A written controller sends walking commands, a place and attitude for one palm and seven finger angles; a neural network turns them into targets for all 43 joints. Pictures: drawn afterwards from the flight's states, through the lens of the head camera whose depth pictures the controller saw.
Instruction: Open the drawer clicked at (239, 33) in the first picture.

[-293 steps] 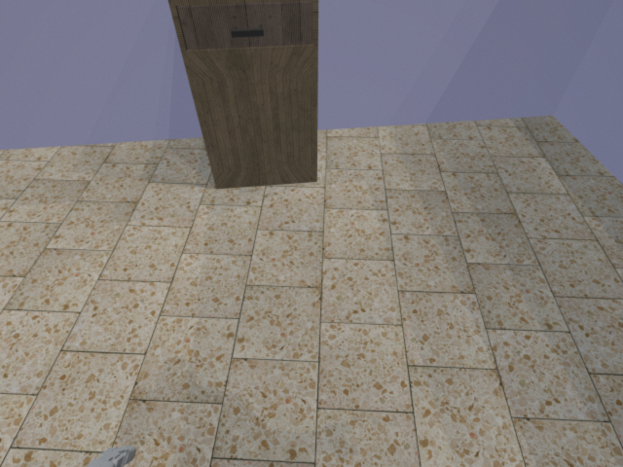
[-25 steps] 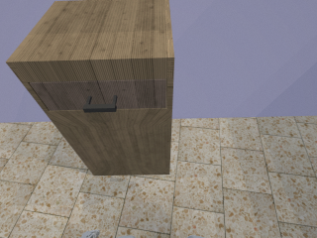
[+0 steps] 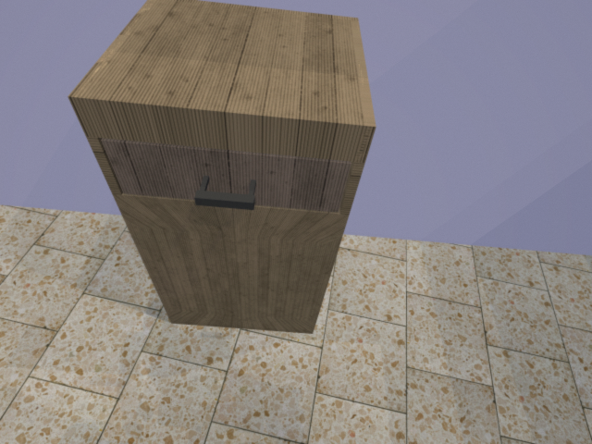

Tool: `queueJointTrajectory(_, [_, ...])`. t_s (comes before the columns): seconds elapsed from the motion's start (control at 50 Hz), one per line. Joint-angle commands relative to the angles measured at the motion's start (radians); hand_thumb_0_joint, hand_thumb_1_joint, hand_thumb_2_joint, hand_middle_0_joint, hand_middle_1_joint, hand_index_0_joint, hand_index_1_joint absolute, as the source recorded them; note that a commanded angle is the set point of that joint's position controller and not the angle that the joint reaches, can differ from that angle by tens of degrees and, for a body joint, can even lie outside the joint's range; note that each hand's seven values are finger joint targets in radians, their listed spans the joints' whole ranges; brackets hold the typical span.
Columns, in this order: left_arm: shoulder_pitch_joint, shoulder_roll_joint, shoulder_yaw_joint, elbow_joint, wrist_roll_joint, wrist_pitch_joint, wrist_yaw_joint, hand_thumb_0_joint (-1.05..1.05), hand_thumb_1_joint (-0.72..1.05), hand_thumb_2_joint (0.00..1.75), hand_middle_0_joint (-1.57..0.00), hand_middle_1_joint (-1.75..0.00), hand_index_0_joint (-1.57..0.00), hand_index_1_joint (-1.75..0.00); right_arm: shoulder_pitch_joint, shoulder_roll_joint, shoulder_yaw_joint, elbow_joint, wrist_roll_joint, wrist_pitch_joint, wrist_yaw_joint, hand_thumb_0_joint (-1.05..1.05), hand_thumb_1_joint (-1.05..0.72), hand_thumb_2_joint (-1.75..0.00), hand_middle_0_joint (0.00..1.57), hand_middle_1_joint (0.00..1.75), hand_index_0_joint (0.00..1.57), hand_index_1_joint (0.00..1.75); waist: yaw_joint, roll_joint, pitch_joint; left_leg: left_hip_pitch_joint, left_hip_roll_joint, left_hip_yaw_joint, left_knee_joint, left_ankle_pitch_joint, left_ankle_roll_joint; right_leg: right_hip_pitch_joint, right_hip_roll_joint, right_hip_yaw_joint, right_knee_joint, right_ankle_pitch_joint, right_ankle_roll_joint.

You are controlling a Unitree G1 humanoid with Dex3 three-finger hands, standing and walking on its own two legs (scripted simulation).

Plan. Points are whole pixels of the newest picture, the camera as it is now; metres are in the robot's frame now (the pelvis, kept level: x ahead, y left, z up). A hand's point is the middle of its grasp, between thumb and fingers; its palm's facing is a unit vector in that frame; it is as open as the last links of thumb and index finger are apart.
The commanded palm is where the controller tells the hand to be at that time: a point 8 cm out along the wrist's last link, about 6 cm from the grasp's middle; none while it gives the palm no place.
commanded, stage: come to a stop and stand still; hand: left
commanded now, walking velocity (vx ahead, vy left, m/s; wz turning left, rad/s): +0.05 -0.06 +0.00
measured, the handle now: (227, 191) +0.54 +0.18 -0.03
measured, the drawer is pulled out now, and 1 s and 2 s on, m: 0.00 0.00 0.00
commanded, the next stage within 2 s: look again from close up in 1.56 s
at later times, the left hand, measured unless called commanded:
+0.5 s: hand out of the picture -0.01 +0.10 -0.17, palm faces +0.03 -0.97 -0.23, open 7.3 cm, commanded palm none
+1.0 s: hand out of the picture -0.03 +0.08 -0.18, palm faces +0.06 -0.99 -0.16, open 7.4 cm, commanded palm none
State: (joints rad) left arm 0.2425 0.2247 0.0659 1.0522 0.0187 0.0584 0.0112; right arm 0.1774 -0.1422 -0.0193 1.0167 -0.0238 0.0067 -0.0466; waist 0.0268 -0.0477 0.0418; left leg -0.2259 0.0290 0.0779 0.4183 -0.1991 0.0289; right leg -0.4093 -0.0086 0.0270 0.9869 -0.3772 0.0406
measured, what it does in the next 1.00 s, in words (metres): steps on the spot: right foot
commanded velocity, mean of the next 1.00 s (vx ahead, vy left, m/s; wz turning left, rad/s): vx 0.00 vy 0.00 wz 0.00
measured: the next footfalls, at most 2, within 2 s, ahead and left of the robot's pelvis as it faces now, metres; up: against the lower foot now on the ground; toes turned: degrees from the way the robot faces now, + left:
right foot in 0.24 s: -0.03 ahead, -0.16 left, +0.00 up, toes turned -3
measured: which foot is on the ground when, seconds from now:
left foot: down 0.00-1.00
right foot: up 0.00-0.22, down 0.24-1.00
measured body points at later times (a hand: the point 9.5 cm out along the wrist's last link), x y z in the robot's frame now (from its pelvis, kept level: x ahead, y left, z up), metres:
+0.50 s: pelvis -0.03 -0.08 -0.01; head -0.04 -0.10 +0.44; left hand -0.01 +0.15 -0.16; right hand -0.07 -0.30 -0.18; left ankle +0.00 +0.09 -0.74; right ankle -0.07 -0.16 -0.75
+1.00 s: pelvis +0.00 -0.07 +0.00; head +0.01 -0.08 +0.44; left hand -0.03 +0.13 -0.17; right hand +0.00 -0.29 -0.17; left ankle +0.00 +0.09 -0.74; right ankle -0.07 -0.16 -0.74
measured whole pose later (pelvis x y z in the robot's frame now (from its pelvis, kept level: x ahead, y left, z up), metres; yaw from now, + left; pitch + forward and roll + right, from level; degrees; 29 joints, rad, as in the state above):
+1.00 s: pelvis +0.00 -0.07 +0.00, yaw +0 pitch -1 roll +0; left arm 0.32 0.10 0.01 1.14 0.00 0.00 0.04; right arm 0.25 -0.15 -0.01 1.16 -0.01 0.00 -0.05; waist 0.01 0.01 0.04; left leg -0.18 0.09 0.03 0.43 -0.22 -0.07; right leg -0.07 0.02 -0.07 0.41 -0.32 -0.04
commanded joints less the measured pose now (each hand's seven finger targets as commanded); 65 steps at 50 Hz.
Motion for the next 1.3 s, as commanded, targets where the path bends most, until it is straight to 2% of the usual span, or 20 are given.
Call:
queueJointTrajectory(0.0, [0.009,0.041,0.003,-0.042,0.002,-0.01,-0.002,0.0,0.9,0.9,-0.2,-0.3,-0.2,-0.3,0.121,-0.191,-0.045,-0.01,0.0,-0.012,-0.014,0.0,-0.9,-0.9,0.2,0.3,0.2,0.3,-0.059,0.187,-0.074,0.21,0.272,-0.206,-0.141,0.345,0.111,-0.076,-0.033,0.005,-0.047,-0.034,0.017])
queueJointTrajectory(0.1, [-0.021,0.009,-0.017,-0.033,-0.005,-0.018,-0.005,0.0,0.9,0.9,-0.2,-0.3,-0.2,-0.3,0.127,-0.204,-0.054,0.014,-0.003,-0.004,-0.002,0.0,-0.9,-0.9,0.2,0.3,0.2,0.3,-0.079,0.249,-0.057,0.162,0.252,-0.217,-0.15,0.22,0.112,0.059,-0.032,-0.054,-0.301,-0.105,0.002])
queueJointTrajectory(0.16, [0.053,0.002,-0.022,0.006,-0.008,-0.03,-0.001,0.0,0.9,0.9,-0.2,-0.3,-0.2,-0.3,0.106,-0.204,-0.056,0.027,0.004,-0.003,0.006,0.0,-0.9,-0.9,0.2,0.3,0.2,0.3,-0.045,0.235,-0.086,0.117,0.211,-0.188,-0.111,0.162,0.079,0.182,-0.017,-0.093,-0.498,0.047,-0.009])
queueJointTrajectory(0.18, [0.085,0.007,-0.021,0.024,-0.007,-0.035,0.002,0.0,0.9,0.9,-0.2,-0.3,-0.2,-0.3,0.104,-0.192,-0.056,0.03,0.009,-0.002,0.007,0.0,-0.9,-0.9,0.2,0.3,0.2,0.3,-0.028,0.191,-0.087,0.057,0.186,-0.165,-0.085,0.103,0.051,0.265,-0.02,-0.095,-0.606,0.148,-0.012])
queueJointTrajectory(0.2, [0.1,0.036,-0.02,0.032,-0.003,-0.043,0.008,0.0,0.9,0.9,-0.2,-0.3,-0.2,-0.3,0.11,-0.157,-0.05,0.035,0.016,-0.003,0.011,0.0,-0.9,-0.9,0.2,0.3,0.2,0.3,-0.024,0.115,-0.079,-0.018,0.141,-0.126,-0.04,0.037,0.011,0.337,-0.066,-0.035,-0.676,0.19,-0.025])
queueJointTrajectory(0.22, [0.087,0.076,-0.021,0.033,-0.002,-0.052,0.015,0.0,0.9,0.9,-0.2,-0.3,-0.2,-0.3,0.095,-0.107,-0.037,0.03,0.022,-0.002,0.017,0.0,-0.9,-0.9,0.2,0.3,0.2,0.3,-0.029,-0.008,-0.053,-0.073,0.081,-0.065,0.021,-0.036,-0.03,0.325,-0.168,0.08,-0.726,0.163,-0.06])
queueJointTrajectory(0.24, [0.054,0.107,-0.021,0.026,-0.005,-0.056,0.017,0.0,0.9,0.9,-0.2,-0.3,-0.2,-0.3,0.081,-0.072,-0.02,0.022,0.018,0.0,0.023,0.0,-0.9,-0.9,0.2,0.3,0.2,0.3,-0.036,-0.103,-0.015,-0.076,0.043,-0.03,0.035,-0.11,-0.05,0.242,-0.238,0.125,-0.772,0.121,-0.099])
queueJointTrajectory(0.26, [0.034,0.101,-0.026,0.019,-0.005,-0.057,0.016,0.0,0.9,0.9,-0.2,-0.3,-0.2,-0.3,0.074,-0.065,-0.017,0.025,0.01,0.002,0.028,0.0,-0.9,-0.9,0.2,0.3,0.2,0.3,-0.035,-0.072,0.003,-0.036,0.04,-0.035,0.051,-0.105,-0.049,0.174,-0.252,0.122,-0.781,0.092,-0.122])
queueJointTrajectory(0.28, [0.027,0.097,-0.022,0.021,-0.005,-0.066,0.02,0.0,0.9,0.9,-0.2,-0.3,-0.2,-0.3,0.072,-0.071,-0.016,0.035,0.001,0.01,0.025,0.0,-0.9,-0.9,0.2,0.3,0.2,0.3,-0.027,-0.217,0.035,-0.049,0.046,-0.035,0.079,-0.106,-0.049,0.15,-0.213,0.127,-0.796,0.113,-0.126])
queueJointTrajectory(0.32, [0.013,0.048,-0.039,0.025,-0.009,-0.065,0.023,0.0,0.9,0.9,-0.2,-0.3,-0.2,-0.3,0.114,-0.08,-0.015,0.067,0.002,0.01,0.022,0.0,-0.9,-0.9,0.2,0.3,0.2,0.3,-0.046,-0.185,0.072,-0.02,0.056,-0.047,0.073,-0.045,-0.047,0.142,-0.183,0.077,-0.764,0.196,-0.125])
queueJointTrajectory(0.34, [0.009,0.035,-0.039,0.025,-0.012,-0.067,0.024,0.0,0.9,0.9,-0.2,-0.3,-0.2,-0.3,0.159,-0.073,-0.011,0.089,0.004,0.006,0.019,0.0,-0.9,-0.9,0.2,0.3,0.2,0.3,-0.059,-0.125,0.061,0.012,0.061,-0.05,0.038,0.026,-0.046,0.145,-0.165,0.05,-0.734,0.214,-0.116])
queueJointTrajectory(0.38, [0.03,0.025,-0.043,0.029,-0.02,-0.067,0.024,0.0,0.9,0.9,-0.2,-0.3,-0.2,-0.3,0.184,-0.077,-0.005,0.115,0.007,-0.001,0.016,0.0,-0.9,-0.9,0.2,0.3,0.2,0.3,-0.052,-0.032,0.058,0.047,0.071,-0.07,-0.009,0.114,-0.042,0.156,-0.122,0.015,-0.699,0.202,-0.09])
queueJointTrajectory(0.44, [0.053,0.019,-0.042,0.03,-0.016,-0.063,0.026,0.0,0.9,0.9,-0.2,-0.3,-0.2,-0.3,0.181,-0.08,-0.003,0.123,0.006,0.007,0.013,0.0,-0.9,-0.9,0.2,0.3,0.2,0.3,-0.041,-0.035,0.117,0.04,0.077,-0.063,0.0,0.064,-0.049,0.107,-0.113,0.038,-0.758,0.07,-0.083])
queueJointTrajectory(0.48, [0.058,0.03,-0.037,0.037,-0.017,-0.06,0.026,0.0,0.9,0.9,-0.2,-0.3,-0.2,-0.3,0.182,-0.068,-0.001,0.128,0.005,0.01,0.013,0.0,-0.9,-0.9,0.2,0.3,0.2,0.3,-0.039,0.023,0.123,0.045,0.073,-0.058,0.004,0.067,-0.053,0.109,-0.119,0.043,-0.764,0.062,-0.085])
queueJointTrajectory(0.54, [0.069,0.029,-0.036,0.037,-0.016,-0.061,0.026,0.0,0.9,0.9,-0.2,-0.3,-0.2,-0.3,0.192,-0.065,-0.001,0.13,0.006,0.012,0.011,0.0,-0.9,-0.9,0.2,0.3,0.2,0.3,-0.041,0.025,0.11,0.042,0.071,-0.057,0.011,0.056,-0.053,0.123,-0.116,0.054,-0.773,0.049,-0.085])
queueJointTrajectory(0.68, [0.11,0.008,-0.037,0.052,-0.017,-0.071,0.027,0.0,0.9,0.9,-0.2,-0.3,-0.2,-0.3,0.188,-0.064,-0.001,0.128,0.01,-0.001,0.002,0.0,-0.9,-0.9,0.2,0.3,0.2,0.3,-0.034,0.029,0.024,0.075,0.079,-0.058,0.002,0.132,-0.054,0.213,-0.107,0.019,-0.712,0.299,-0.079])
queueJointTrajectory(0.74, [0.122,-0.003,-0.039,0.061,-0.016,-0.07,0.029,0.0,0.9,0.9,-0.2,-0.3,-0.2,-0.3,0.18,-0.061,0.0,0.129,0.013,-0.001,0.0,0.0,-0.9,-0.9,0.2,0.3,0.2,0.3,-0.035,0.029,0.043,0.085,0.083,-0.056,-0.002,0.133,-0.054,0.198,-0.101,0.013,-0.708,0.308,-0.077])
queueJointTrajectory(0.88, [0.151,-0.013,-0.038,0.071,-0.012,-0.072,0.033,0.0,0.9,0.9,-0.2,-0.3,-0.2,-0.3,0.161,-0.069,-0.003,0.122,0.014,-0.011,-0.006,0.0,-0.9,-0.9,0.2,0.3,0.2,0.3,-0.03,0.035,0.003,0.117,0.092,-0.051,0.004,0.222,-0.047,0.252,-0.098,-0.012,-0.659,0.48,-0.07])
queueJointTrajectory(0.98, [0.143,-0.009,-0.04,0.071,-0.01,-0.068,0.033,0.0,0.9,0.9,-0.2,-0.3,-0.2,-0.3,0.151,-0.079,0.001,0.119,0.014,-0.013,-0.006,0.0,-0.9,-0.9,0.2,0.3,0.2,0.3,-0.029,0.044,0.031,0.119,0.096,-0.058,-0.008,0.244,-0.041,0.24,-0.093,-0.018,-0.656,0.431,-0.067])
queueJointTrajectory(1.28, [0.111,0.025,-0.039,0.05,-0.01,-0.066,0.032,0.0,0.9,0.9,-0.2,-0.3,-0.2,-0.3,0.14,-0.106,0.005,0.108,0.014,-0.019,-0.001,0.0,-0.9,-0.9,0.2,0.3,0.2,0.3,-0.024,0.043,0.012,0.135,0.092,-0.069,-0.029,0.308,-0.029,0.282,-0.099,-0.03,-0.651,0.41,-0.057])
